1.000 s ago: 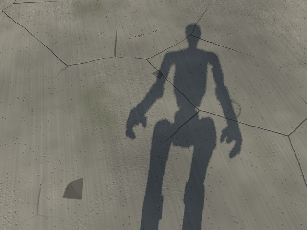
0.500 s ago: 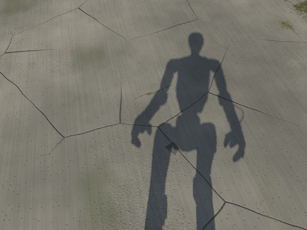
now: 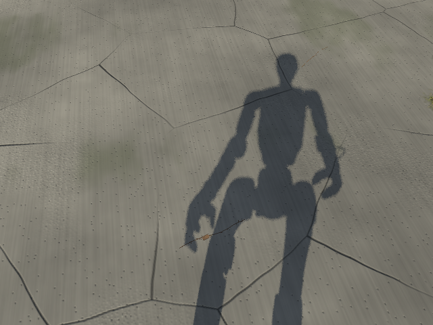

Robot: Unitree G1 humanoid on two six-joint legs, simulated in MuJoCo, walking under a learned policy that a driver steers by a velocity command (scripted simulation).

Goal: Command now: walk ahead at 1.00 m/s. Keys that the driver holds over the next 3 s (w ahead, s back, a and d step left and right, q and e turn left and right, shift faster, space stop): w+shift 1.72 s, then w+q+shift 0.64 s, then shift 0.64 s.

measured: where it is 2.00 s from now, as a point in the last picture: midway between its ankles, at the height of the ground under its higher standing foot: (225, 50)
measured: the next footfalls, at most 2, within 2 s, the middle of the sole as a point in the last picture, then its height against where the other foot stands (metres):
left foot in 0.24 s outside the picture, level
right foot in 0.70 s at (250, 215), level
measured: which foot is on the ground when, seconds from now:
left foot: up 0.00-0.22, down 0.24-0.72, up 0.74-1.00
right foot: down 0.00-0.26, up 0.28-0.68, down 0.70-1.00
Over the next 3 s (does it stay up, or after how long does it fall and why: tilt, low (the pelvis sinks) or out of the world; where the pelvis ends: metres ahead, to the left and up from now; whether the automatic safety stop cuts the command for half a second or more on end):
stays up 2.66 0.24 -0.01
